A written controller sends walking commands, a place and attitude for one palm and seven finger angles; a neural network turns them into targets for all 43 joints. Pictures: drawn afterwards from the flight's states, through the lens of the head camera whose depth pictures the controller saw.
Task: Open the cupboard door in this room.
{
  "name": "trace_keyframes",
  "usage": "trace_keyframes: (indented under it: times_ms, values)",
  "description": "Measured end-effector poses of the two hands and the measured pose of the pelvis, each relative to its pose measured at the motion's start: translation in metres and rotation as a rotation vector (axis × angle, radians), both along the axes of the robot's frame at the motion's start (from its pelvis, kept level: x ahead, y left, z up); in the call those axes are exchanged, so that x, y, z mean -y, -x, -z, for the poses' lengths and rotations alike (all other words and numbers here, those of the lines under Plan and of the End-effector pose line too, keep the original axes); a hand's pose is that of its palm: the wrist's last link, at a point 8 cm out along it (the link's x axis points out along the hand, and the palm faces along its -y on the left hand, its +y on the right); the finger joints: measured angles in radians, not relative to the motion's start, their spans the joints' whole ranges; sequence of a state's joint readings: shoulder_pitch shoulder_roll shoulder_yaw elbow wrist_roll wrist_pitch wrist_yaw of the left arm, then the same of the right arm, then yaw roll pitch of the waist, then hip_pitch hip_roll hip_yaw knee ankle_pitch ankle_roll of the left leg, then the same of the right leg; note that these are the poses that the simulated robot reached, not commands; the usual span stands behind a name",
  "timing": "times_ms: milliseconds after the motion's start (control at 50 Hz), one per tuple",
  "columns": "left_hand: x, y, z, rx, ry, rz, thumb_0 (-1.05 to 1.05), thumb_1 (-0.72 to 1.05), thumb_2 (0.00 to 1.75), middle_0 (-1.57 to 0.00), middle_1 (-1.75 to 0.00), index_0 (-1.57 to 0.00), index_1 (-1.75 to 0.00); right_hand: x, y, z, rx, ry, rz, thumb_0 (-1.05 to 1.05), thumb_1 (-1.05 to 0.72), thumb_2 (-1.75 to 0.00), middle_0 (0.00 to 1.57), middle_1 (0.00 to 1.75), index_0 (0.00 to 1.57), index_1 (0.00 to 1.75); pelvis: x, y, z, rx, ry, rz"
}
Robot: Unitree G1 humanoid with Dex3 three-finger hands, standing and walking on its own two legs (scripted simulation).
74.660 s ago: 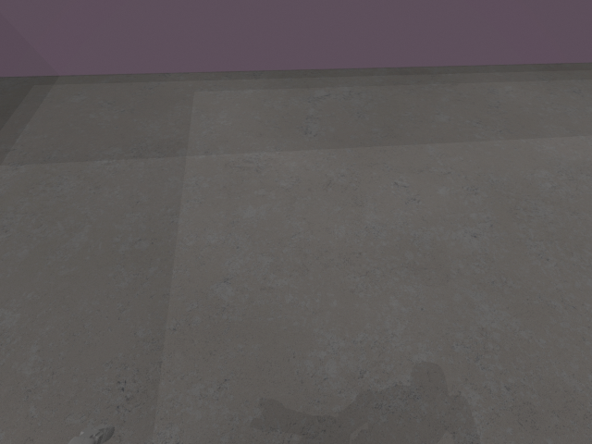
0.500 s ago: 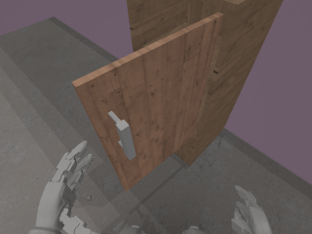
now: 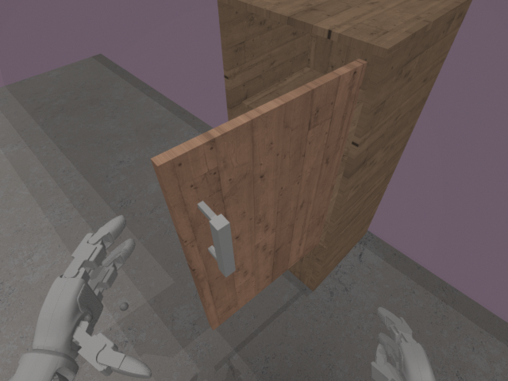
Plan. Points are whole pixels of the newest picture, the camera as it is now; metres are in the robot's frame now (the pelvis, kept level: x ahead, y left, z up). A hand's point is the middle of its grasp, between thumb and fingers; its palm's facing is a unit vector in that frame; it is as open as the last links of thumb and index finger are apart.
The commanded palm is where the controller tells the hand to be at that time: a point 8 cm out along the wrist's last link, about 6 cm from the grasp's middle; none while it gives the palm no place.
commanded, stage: draw the hand back to the body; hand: left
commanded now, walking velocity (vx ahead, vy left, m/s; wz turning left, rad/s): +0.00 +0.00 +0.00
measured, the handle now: (216, 240) +0.32 +0.10 +0.06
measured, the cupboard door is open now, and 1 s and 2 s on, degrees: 85 85 85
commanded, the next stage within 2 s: step back with the hand held close in 1.10 s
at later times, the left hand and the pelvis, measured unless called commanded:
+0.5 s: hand (54, 260) +0.21 +0.26 +0.16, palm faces +0.34 -0.85 -0.40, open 11.8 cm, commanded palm +0.17 +0.30 +0.18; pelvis +0.02 +0.02 +0.04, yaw -1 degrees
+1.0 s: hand (28, 252) +0.21 +0.27 +0.19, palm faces +0.42 -0.81 -0.40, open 7.5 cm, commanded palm +0.16 +0.30 +0.21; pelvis +0.01 +0.01 +0.05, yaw -2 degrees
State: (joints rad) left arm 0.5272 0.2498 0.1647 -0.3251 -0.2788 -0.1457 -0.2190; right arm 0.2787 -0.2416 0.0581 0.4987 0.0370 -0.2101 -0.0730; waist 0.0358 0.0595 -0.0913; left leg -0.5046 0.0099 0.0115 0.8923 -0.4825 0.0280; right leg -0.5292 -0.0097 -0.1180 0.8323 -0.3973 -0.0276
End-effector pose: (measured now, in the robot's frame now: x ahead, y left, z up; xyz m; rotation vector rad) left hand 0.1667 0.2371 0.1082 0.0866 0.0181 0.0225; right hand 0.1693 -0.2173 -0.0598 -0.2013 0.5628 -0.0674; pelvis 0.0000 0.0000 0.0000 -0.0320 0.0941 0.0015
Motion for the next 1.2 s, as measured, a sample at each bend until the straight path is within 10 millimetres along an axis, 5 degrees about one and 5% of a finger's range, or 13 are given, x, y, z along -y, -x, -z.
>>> trace_keyframes:
  times_ms: [160, 440, 740, 920, 1200]
  values:
    - [-0.023, 0.004, -0.024, -0.037, -0.213, -0.181, -0.01, -0.34, 0.37, -0.16, -0.30, -0.16, -0.30, -0.009, -0.009, -0.015, -0.010, 0.030, -0.003, 0.01, -0.90, -0.90, 0.20, 0.30, 0.20, 0.30, -0.008, -0.007, -0.016, 0.056, 0.001, 0.005]
    - [-0.054, -0.007, -0.064, 0.029, -0.328, -0.314, -0.01, 0.11, 0.57, -0.18, -0.30, -0.18, -0.30, -0.030, -0.019, -0.026, -0.069, 0.025, -0.035, 0.01, -0.90, -0.90, 0.20, 0.30, 0.20, 0.30, -0.022, -0.020, -0.039, 0.141, -0.008, 0.021]
    - [-0.078, -0.006, -0.104, 0.151, -0.388, -0.401, 0.00, 0.63, 0.79, -0.20, -0.30, -0.20, -0.30, -0.018, -0.021, -0.031, -0.099, 0.033, -0.021, 0.01, -0.90, -0.90, 0.20, 0.30, 0.20, 0.30, -0.018, -0.019, -0.045, 0.178, -0.009, 0.032]
    - [-0.070, -0.001, -0.104, 0.160, -0.372, -0.404, 0.01, 0.84, 0.88, -0.21, -0.30, -0.20, -0.30, -0.006, -0.011, -0.029, -0.112, 0.028, 0.000, 0.01, -0.91, -0.90, 0.20, 0.30, 0.20, 0.30, -0.012, -0.013, -0.046, 0.190, -0.012, 0.034]
    - [-0.057, 0.012, -0.105, 0.167, -0.376, -0.405, 0.01, 0.89, 0.90, -0.21, -0.31, -0.21, -0.30, 0.004, 0.003, -0.025, -0.107, 0.014, 0.015, 0.01, -0.91, -0.90, 0.20, 0.30, 0.20, 0.30, 0.000, -0.002, -0.046, 0.208, -0.015, 0.035]
